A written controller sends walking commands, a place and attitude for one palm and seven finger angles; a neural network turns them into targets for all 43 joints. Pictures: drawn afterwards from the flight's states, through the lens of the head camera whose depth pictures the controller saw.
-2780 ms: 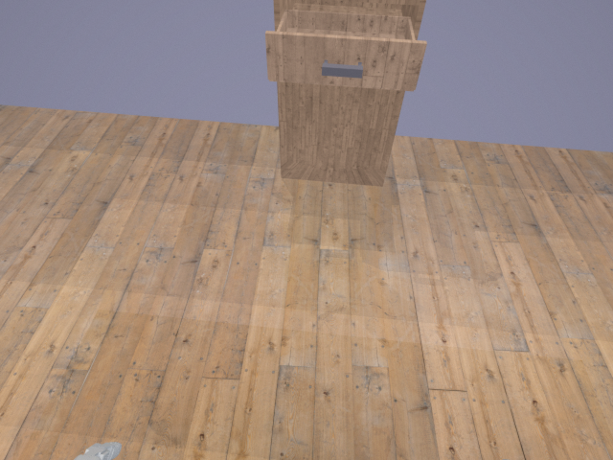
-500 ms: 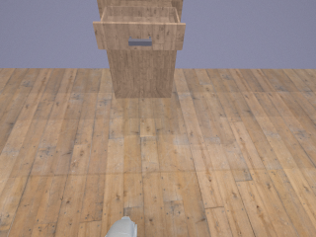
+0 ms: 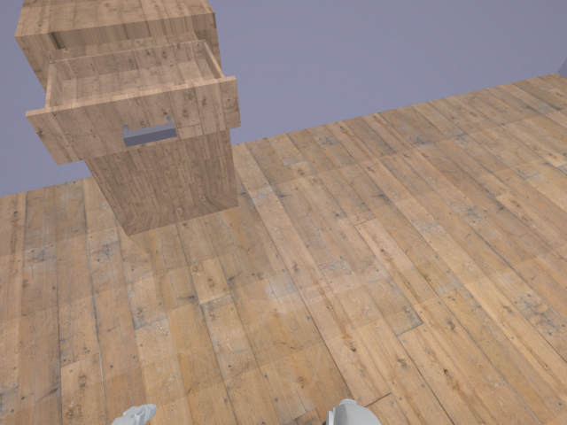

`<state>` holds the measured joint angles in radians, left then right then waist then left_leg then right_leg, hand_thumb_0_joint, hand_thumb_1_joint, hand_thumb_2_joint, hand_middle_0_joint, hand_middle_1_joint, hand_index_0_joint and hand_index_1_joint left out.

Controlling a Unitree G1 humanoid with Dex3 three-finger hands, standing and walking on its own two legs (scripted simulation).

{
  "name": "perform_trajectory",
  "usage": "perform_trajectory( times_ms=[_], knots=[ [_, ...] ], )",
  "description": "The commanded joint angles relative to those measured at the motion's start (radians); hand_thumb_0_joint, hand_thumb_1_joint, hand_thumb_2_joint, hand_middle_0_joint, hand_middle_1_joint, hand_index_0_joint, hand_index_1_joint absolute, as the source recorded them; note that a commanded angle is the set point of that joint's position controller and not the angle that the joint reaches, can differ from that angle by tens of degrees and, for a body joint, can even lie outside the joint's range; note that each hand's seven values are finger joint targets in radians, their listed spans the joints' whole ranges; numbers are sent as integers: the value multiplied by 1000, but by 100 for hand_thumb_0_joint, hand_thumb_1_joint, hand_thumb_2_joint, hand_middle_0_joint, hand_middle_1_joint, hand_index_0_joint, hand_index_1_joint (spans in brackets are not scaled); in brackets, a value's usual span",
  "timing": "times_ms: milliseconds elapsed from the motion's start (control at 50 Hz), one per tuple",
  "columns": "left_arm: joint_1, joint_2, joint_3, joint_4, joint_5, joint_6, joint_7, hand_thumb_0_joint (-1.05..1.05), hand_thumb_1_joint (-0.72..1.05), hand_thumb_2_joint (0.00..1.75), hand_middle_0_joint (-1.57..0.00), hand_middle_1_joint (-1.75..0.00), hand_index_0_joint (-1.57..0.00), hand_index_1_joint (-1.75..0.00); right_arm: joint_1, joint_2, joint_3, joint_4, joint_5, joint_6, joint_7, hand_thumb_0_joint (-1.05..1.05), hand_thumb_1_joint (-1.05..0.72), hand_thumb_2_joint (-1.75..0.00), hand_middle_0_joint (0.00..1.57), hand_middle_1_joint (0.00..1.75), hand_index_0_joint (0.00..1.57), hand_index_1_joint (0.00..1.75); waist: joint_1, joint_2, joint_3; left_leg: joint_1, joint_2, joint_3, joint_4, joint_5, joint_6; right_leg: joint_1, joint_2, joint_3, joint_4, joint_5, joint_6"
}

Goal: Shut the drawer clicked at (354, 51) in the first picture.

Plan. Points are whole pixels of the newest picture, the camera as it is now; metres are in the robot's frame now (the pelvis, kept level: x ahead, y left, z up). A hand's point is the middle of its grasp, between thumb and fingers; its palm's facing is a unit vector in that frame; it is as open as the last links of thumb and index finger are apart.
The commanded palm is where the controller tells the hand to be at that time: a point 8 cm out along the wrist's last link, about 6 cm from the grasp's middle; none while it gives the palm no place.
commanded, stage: walk to a spot facing it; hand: left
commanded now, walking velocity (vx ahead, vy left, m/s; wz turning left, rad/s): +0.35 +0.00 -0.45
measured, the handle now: (149, 129) +0.74 +0.34 -0.03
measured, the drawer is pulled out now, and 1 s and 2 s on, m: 0.30 0.30 0.30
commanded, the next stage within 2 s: turn to face it in 0.32 s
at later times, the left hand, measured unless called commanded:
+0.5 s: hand (183, 375) +0.23 +0.18 -0.18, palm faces -0.05 -0.98 -0.20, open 7.3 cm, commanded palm none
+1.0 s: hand (194, 305) +0.36 +0.18 -0.16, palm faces +0.13 -0.96 -0.23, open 7.3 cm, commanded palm none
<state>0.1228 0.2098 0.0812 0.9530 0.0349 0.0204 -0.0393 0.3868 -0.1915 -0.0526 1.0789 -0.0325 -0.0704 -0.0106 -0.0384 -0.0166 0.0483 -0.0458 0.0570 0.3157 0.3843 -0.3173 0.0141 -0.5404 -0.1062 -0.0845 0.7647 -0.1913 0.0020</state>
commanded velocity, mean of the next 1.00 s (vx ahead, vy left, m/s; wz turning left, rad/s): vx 0.11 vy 0.00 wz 0.22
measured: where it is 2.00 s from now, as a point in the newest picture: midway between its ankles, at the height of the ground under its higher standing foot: (282, 401)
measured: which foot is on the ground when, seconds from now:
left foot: down 0.00-0.12, up 0.14-0.50, down 0.52-1.00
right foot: up 0.00-0.08, down 0.10-0.54, up 0.56-1.00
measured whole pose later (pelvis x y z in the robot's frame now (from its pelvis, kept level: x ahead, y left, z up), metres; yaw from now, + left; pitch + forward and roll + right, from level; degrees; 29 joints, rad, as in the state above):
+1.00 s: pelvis +0.27 -0.01 -0.01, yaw +5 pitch +0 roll +0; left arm 0.16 0.17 0.06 0.93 0.00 0.03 0.02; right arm 0.28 -0.19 -0.06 0.99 -0.02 0.04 0.00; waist -0.04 0.03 0.03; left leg -0.33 -0.07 -0.06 0.52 -0.20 0.04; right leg -0.32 -0.02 -0.01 0.63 -0.33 0.05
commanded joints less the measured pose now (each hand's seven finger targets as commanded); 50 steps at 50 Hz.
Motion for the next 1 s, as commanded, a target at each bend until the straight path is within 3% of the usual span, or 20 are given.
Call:
perform_trajectory(
  times_ms=[0,40,60,80,100,120,160,220,380,460,480,500,520,560,640,700,840,940,960,980],
  knots=[
    [-105,8,-14,-96,-1,-33,-6,0,90,90,-20,-30,-20,-30,90,-126,-22,-29,-4,-7,-3,0,-90,-90,20,30,20,30,-23,99,53,33,305,-142,-100,417,103,24,41,-48,-103,-63,-35],
    [4,28,-8,-64,0,-45,-4,0,90,90,-20,-30,-20,-30,76,-144,-19,-33,1,-3,-4,0,-90,-90,20,30,20,30,39,98,-21,51,270,-73,103,701,74,208,108,-105,-203,-78,-66],
    [149,68,4,-18,3,-56,1,0,90,90,-20,-30,-20,-30,55,-148,-17,-40,10,-3,-1,0,-90,-90,20,30,20,30,112,79,-110,-48,236,-32,317,743,37,458,119,-101,-264,-10,-91],
    [294,186,32,17,3,-70,14,0,90,90,-20,-30,-20,-30,59,-108,-7,-67,25,-6,12,0,-90,-90,20,30,20,30,170,-111,-234,-339,170,8,613,422,-14,775,-101,170,-305,-24,-172],
    [383,276,50,37,-18,-70,28,0,90,90,-20,-30,-20,-30,19,-63,1,-115,28,-9,7,0,-90,-90,20,30,20,30,175,-233,-288,-610,27,-77,922,-258,-55,902,-350,592,-393,203,-292],
    [357,283,54,37,-30,-62,36,0,90,90,-20,-30,-20,-30,-72,-106,-9,-121,27,-8,2,0,-90,-90,20,30,20,30,188,-111,-249,-638,69,-223,984,-227,-29,789,-330,541,-429,187,-300],
    [193,184,24,0,-27,-64,42,0,90,90,-20,-30,-20,-30,-107,-82,-14,-119,14,10,3,0,-90,-90,20,30,20,30,99,-38,-52,-625,130,-279,950,-63,-36,505,-249,378,-503,78,-236],
    [95,123,7,-16,-14,-80,50,0,90,90,-20,-30,-20,-30,12,-45,-10,-73,3,42,7,0,-90,-90,20,30,20,30,-2,-79,-31,-488,132,-258,788,4,-60,306,-157,188,-538,128,-188],
    [167,139,15,11,-12,-80,38,0,90,90,-20,-30,-20,-30,-153,-36,-6,-158,7,29,24,0,-90,-90,20,30,20,30,43,-111,-7,-409,63,-218,382,68,-60,299,-111,214,-521,33,-191],
    [180,108,4,39,-21,-68,48,0,90,90,-20,-30,-20,-30,-69,-49,5,-111,9,12,13,0,-90,-90,20,30,20,30,4,-60,-45,-168,11,-193,131,177,-34,331,-51,128,-353,144,-122],
    [209,76,-6,47,-23,-64,48,0,90,90,-20,-30,-20,-30,-4,-96,-1,-83,6,7,6,0,-90,-90,20,30,20,30,-11,41,-88,-25,59,-269,84,285,-7,272,-7,85,-199,119,-84],
    [248,29,-17,40,-27,-60,47,0,90,90,-20,-30,-20,-30,73,-190,-17,-77,-1,6,0,0,-90,-90,20,30,20,30,-23,261,-137,93,260,-527,21,439,88,126,90,-11,31,-171,-29],
    [246,23,-25,28,-22,-62,50,0,90,90,-20,-30,-20,-30,90,-219,-16,-79,3,25,-1,0,-90,-90,20,30,20,30,-18,292,-112,48,368,-669,-66,478,186,61,125,-15,223,-460,-12],
    [189,42,-23,35,-16,-52,58,0,90,90,-20,-30,-20,-30,-15,-163,-1,-91,8,31,-18,0,-90,-90,20,30,20,30,1,260,-45,-68,317,-674,-112,382,209,-6,61,68,357,-391,-3],
    [207,31,-22,56,-19,-26,54,0,90,90,-20,-30,-20,-30,-130,-130,6,-119,18,32,-15,0,-90,-90,20,30,20,30,58,136,-79,-156,192,-487,-108,473,162,88,34,70,290,-220,35],
    [168,40,-11,29,-17,-10,60,0,90,90,-20,-30,-20,-30,-115,-138,-11,-129,18,46,-12,0,-90,-90,20,30,20,30,42,92,-82,-159,181,-517,-108,431,170,75,42,70,256,-200,50],
    [76,35,3,-55,-22,2,67,0,90,90,-20,-30,-20,-30,-101,-171,-40,-151,9,75,-6,0,-90,-90,20,30,20,30,13,138,-79,-163,165,-625,-88,275,183,86,63,82,97,-219,59],
    [138,44,5,-73,-29,-12,75,0,90,90,-20,-30,-20,-30,-145,-179,-55,-181,12,87,-2,0,-90,-90,20,30,20,30,50,135,-106,-246,122,-657,15,355,151,304,100,73,-192,-114,45],
    [163,57,10,-70,-29,-19,78,0,90,90,-20,-30,-20,-30,-153,-166,-56,-190,18,88,0,0,-90,-90,20,30,20,30,66,97,-113,-311,87,-637,62,303,113,409,80,83,-336,-25,41],
    [179,118,18,-76,-18,-27,84,0,90,90,-20,-30,-20,-30,-140,-120,-51,-200,28,87,7,0,-90,-90,20,30,20,30,70,-61,-123,-444,5,-551,197,148,50,532,-71,229,-466,-33,0]
  ],
)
